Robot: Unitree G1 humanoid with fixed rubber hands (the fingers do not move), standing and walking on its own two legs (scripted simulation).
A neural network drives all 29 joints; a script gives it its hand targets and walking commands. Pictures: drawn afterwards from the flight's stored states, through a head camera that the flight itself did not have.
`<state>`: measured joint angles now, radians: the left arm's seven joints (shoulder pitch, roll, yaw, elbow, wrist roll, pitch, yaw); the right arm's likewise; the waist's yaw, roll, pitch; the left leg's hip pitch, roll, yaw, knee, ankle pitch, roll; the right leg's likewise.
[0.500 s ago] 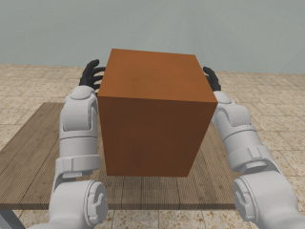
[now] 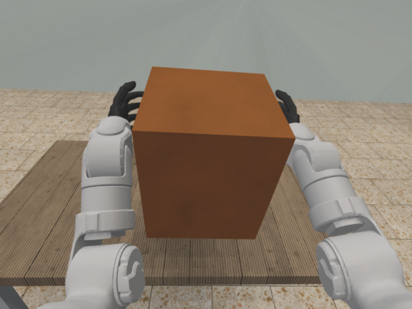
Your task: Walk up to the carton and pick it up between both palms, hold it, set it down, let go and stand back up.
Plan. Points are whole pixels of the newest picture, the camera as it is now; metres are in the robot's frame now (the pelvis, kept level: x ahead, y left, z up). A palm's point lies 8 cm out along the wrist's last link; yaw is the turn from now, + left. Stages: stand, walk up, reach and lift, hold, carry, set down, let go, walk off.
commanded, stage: hold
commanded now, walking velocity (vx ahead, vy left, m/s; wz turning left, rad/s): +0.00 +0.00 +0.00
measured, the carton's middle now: (205, 155) +0.35 +0.01 +0.21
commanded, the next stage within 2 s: none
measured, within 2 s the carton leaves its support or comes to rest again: neither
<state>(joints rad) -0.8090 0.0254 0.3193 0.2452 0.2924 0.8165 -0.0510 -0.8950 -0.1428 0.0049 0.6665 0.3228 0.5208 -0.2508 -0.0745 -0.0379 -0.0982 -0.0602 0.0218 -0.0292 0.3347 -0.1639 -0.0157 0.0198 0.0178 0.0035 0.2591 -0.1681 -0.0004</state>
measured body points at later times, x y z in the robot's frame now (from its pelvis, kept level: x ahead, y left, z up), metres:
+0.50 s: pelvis +0.00 +0.00 +0.00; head -0.08 +0.02 +0.44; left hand +0.38 +0.16 +0.27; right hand +0.38 -0.15 +0.26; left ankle +0.02 +0.13 -0.75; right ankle -0.01 -0.12 -0.75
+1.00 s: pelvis +0.00 +0.00 +0.00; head -0.08 +0.02 +0.44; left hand +0.38 +0.16 +0.27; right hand +0.39 -0.15 +0.25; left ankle +0.02 +0.13 -0.75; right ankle -0.01 -0.12 -0.75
